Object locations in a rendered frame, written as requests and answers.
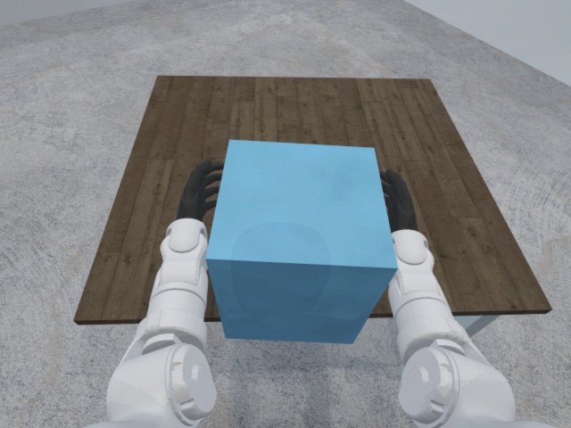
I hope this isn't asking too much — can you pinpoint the right robot upper arm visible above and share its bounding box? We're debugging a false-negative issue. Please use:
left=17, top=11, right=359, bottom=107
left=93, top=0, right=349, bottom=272
left=398, top=346, right=558, bottom=428

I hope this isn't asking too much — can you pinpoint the table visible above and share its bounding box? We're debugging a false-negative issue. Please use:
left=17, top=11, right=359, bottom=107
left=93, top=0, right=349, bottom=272
left=73, top=76, right=552, bottom=377

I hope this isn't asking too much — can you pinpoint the right robot hand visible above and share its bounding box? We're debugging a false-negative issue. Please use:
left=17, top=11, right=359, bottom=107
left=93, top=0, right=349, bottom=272
left=379, top=169, right=418, bottom=233

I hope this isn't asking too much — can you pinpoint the left robot upper arm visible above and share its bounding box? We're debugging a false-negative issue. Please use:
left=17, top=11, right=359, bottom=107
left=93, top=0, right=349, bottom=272
left=82, top=343, right=217, bottom=428

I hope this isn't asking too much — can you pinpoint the left robot hand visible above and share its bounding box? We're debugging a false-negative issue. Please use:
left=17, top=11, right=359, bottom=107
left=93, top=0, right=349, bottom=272
left=177, top=160, right=224, bottom=222

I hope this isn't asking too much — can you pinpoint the left robot forearm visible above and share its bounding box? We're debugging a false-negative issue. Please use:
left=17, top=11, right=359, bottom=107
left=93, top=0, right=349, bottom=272
left=106, top=218, right=208, bottom=422

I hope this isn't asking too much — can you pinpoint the right robot forearm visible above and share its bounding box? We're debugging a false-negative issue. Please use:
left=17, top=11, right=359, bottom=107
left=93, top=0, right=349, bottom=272
left=388, top=229, right=516, bottom=421

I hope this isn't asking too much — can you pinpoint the carton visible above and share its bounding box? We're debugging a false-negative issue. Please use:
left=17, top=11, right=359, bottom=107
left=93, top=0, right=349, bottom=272
left=205, top=140, right=398, bottom=344

